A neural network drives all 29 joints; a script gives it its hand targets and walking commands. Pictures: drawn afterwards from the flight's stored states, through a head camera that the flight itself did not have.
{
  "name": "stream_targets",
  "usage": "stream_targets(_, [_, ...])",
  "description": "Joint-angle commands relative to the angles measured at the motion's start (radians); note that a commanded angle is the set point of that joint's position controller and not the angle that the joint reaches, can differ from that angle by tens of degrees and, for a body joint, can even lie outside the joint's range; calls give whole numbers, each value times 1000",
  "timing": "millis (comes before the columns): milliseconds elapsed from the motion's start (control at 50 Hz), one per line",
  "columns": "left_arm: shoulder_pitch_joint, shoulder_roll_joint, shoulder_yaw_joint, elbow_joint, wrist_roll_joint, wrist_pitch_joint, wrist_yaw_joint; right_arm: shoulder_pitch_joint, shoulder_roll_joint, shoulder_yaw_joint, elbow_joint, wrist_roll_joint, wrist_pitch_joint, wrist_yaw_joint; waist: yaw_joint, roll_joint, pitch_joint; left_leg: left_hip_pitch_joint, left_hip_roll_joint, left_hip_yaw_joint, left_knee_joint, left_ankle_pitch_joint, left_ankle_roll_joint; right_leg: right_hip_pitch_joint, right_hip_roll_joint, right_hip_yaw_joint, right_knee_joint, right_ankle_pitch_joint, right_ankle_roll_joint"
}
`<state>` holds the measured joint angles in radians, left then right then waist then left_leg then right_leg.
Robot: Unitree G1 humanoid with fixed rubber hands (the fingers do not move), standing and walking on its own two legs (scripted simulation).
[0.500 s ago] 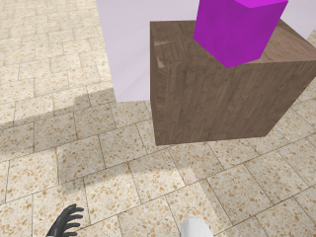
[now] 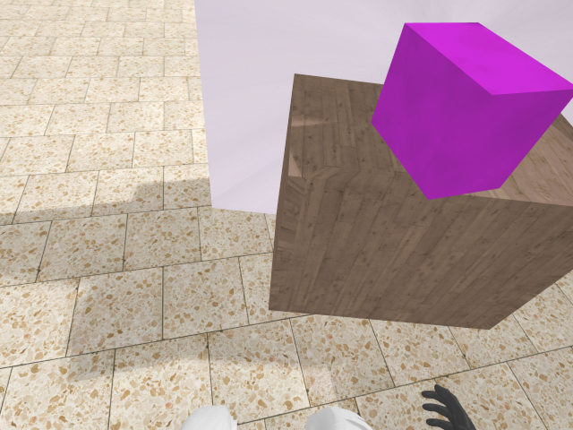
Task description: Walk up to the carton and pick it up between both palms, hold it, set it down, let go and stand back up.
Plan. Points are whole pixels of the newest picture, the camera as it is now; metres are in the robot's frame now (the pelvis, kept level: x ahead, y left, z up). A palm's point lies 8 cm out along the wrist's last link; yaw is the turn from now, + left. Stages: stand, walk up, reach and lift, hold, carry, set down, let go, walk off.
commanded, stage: walk up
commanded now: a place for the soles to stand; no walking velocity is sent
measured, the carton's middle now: (453, 108) +0.75 -0.35 +0.08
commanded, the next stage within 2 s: none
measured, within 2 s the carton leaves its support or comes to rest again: neither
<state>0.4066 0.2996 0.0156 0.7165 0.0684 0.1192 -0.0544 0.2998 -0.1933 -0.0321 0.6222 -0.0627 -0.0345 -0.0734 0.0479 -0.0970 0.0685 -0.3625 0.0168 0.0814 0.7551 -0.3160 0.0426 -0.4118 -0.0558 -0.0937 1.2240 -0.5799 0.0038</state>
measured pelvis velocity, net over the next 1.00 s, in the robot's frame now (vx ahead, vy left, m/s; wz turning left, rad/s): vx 0.22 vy -0.32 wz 0.03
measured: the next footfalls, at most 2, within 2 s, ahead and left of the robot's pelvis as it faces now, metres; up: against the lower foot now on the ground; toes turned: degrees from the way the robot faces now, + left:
right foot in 0.30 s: +0.21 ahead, -0.30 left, +0.00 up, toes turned -6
left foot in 0.66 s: +0.28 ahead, -0.11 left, +0.00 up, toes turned +7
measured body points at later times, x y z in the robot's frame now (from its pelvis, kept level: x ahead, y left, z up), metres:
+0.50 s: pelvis +0.14 -0.19 +0.01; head +0.15 -0.19 +0.46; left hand +0.18 +0.08 -0.11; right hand +0.25 -0.44 -0.11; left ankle +0.14 -0.06 -0.63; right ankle +0.17 -0.29 -0.71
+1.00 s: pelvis +0.22 -0.32 +0.00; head +0.25 -0.31 +0.45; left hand +0.33 -0.06 -0.12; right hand +0.26 -0.61 -0.10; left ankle +0.24 -0.12 -0.71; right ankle +0.31 -0.50 -0.69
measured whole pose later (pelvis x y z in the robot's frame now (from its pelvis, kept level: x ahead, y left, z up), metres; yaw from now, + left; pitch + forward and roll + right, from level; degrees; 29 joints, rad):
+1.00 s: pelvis +0.22 -0.32 +0.00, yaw +2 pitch -4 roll +1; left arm 0.25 0.30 0.05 0.64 0.03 0.07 -0.08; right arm 0.40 -0.25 -0.06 0.72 -0.06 -0.03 -0.06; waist -0.03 -0.07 0.13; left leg -0.30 0.15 0.03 0.68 -0.32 -0.02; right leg -0.48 -0.15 0.04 0.83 -0.30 0.02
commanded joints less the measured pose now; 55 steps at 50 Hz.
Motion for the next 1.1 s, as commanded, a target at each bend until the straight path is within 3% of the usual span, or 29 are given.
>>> stream_targets(0, [-57, 106, 55, -132, 0, -47, -13, 52, -230, -71, -29, 7, -40, -14, -54, 170, 134, 47, 295, -402, -493, -163, 187, -277, -86, 140, -4, 194, 43])
stream_targets(80, [-9, 61, 53, -126, -23, -55, -42, -34, -258, -88, -14, 2, -51, 0, 5, 314, 60, -39, 230, -207, -487, -161, 175, -148, -97, 121, -103, 315, 47])
stream_targets(160, [-88, 48, 57, -154, -30, -72, -48, 3, -262, -99, -10, -8, -58, 11, -25, 305, 18, -28, 207, -137, -388, -172, 133, -42, -110, 95, -366, 354, 12])
stream_targets(200, [-65, 51, 66, -147, -31, -83, -40, 4, -276, -106, -14, -19, -50, 14, -12, 284, -37, -39, 220, -145, -331, -181, 130, 108, -85, 29, -463, 335, -10])
stream_targets(240, [71, 93, 88, -103, -36, -98, -23, -4, -256, -92, -21, -26, -32, 13, 68, 148, -83, -117, 211, -134, -126, -83, 104, 352, -42, -21, -613, 376, -22])
stream_targets(260, [165, 158, 110, -63, -32, -113, -9, 76, -176, -64, -12, -29, -21, 15, 101, -71, -137, -123, 112, -64, 173, -38, 52, 453, 5, -11, -665, 338, -39])
stream_targets(280, [183, 198, 106, -63, -15, -129, 2, 137, -82, -29, -25, -19, -14, 25, 96, -258, -121, -253, 4, -47, 385, -275, 12, 467, -99, 154, -694, 317, -77])
stream_targets(300, [118, 287, 108, -113, -16, -129, 9, 164, -69, -29, -72, 12, -2, 17, 60, -380, -122, -402, -78, -92, 477, -390, -34, 451, -273, 517, -808, 365, -185])
stream_targets(320, [9, 310, 126, -136, -42, -108, 18, 135, -119, -46, -59, 18, 15, 1, 55, -343, -121, -376, 12, -91, 591, -411, -25, 313, -389, 706, -990, -13, -298])
stream_targets(340, [-31, 286, 109, -147, -71, -108, 21, 54, -169, -47, -76, 30, 19, -6, 52, -283, -6, -374, 27, -158, 638, -325, -20, 184, -376, 709, -1053, -76, -324])
stream_targets(400, [-47, 166, 70, -141, -30, -105, 36, 83, -192, -63, -18, 42, 10, 0, 21, -114, 63, -278, 32, -138, 518, -200, -28, 128, -242, 334, -864, 296, -249])
stream_targets(500, [-99, 136, 48, -137, -24, -98, 34, 77, -116, -37, -38, 48, -16, 18, -1, -58, 16, -78, 20, -40, 133, -111, -33, 66, -219, 199, -785, 555, -259])
stream_targets(580, [-102, 132, 35, -122, -31, -82, 24, 155, -123, -49, -26, 28, -29, 8, -50, 35, -107, 288, -33, 11, -216, 236, 0, -11, -161, 146, -618, 441, -165])
stream_targets(600, [-68, 106, 24, -117, -33, -79, 20, 176, -146, -60, -29, 17, -27, 0, -64, 92, -129, 388, 3, -57, -233, 205, 22, -82, -137, 125, -550, 357, -125])
stream_targets(620, [-59, 66, 5, -129, -28, -81, 14, 224, -199, -76, -31, -3, -26, -11, -107, 194, -162, 522, 171, -294, -275, 55, 84, -233, -85, 57, -373, 247, -59])
stream_targets(640, [-37, 42, 4, -149, -15, -71, 13, 253, -260, -85, -56, -20, -19, -27, -112, 293, -157, 488, 465, -725, -403, -96, 212, -329, -5, 32, -147, -35, 9])
stream_targets(660, [-72, 132, 39, -150, 12, -30, 19, 240, -289, -105, -24, -11, 3, -39, -126, 203, -94, 347, 534, -818, -462, -326, 319, -326, -44, 97, -12, -79, 4])
stream_targets(680, [-100, 147, 47, -147, 25, -11, 16, 188, -272, -102, -24, -9, 4, -43, -108, 197, -16, 267, 522, -814, -498, -432, 319, -345, -64, 117, 36, -27, 9])
stream_targets(740, [-115, 118, 51, -121, 5, -23, 8, 109, -208, -67, -24, -8, -19, -36, -72, 147, 92, 151, 359, -474, -475, -157, 207, -315, -74, 162, -16, 140, 38])
stream_targets(780, [-83, 82, 48, -120, -7, -33, -6, 62, -215, -68, -12, -2, -28, -22, -51, 182, 86, 80, 288, -329, -467, -69, 185, -233, -61, 138, -35, 218, 45])
stream_targets(860, [-82, 37, 46, -137, -29, -48, -32, -17, -255, -90, -18, -3, -37, -7, -27, 321, 40, -12, 238, -166, -416, -75, 164, -87, -92, 126, -254, 258, 29])
stream_targets(920, [-50, 50, 62, -121, -44, -66, -31, -35, -269, -93, -32, 2, -25, 7, -20, 331, -33, -89, 194, -103, -300, -145, 124, 122, -45, 52, -433, 300, 8])
stream_targets(960, [59, 94, 88, -72, -48, -85, -14, -29, -256, -78, -41, 13, -4, 23, 27, 208, -91, -182, 157, -81, -136, -214, 90, 337, 22, -13, -561, 400, 3])
stream_targets(980, [101, 137, 106, -51, -47, -95, -1, 24, -206, -60, -38, 16, 8, 29, 42, 59, -121, -213, 98, -50, 33, -235, 56, 408, 37, 7, -609, 377, 3])
stream_targets(1000, [116, 195, 115, -54, -46, -107, 13, 77, -129, -32, -48, 24, 17, 36, 52, -124, -148, -249, 22, 6, 242, -317, 6, 390, -49, 158, -692, 259, -33])
stream_targets(1020, [58, 262, 108, -99, -43, -112, 28, 77, -92, -19, -84, 39, 25, 35, 39, -258, -102, -325, -25, -61, 388, -409, -33, 262, -239, 531, -856, 160, -119])
stream_targets(1040, [-37, 301, 113, -122, -58, -102, 40, 75, -144, -32, -79, 47, 38, 19, 14, -244, -68, -242, 24, -140, 446, -394, -43, 81, -336, 682, -994, 4, -239])
stream_targets(1060, [-116, 281, 105, -138, -70, -100, 46, 58, -181, -41, -71, 43, 42, 16, -8, -222, -3, -236, 62, -152, 453, -328, -49, -3, -339, 697, -1033, -96, -274])
stream_targets(1080, [-139, 222, 83, -135, -70, -103, 52, 46, -214, -50, -55, 44, 41, 21, -18, -155, 54, -226, 74, -156, 428, -257, -61, -25, -292, 594, -994, -37, -253])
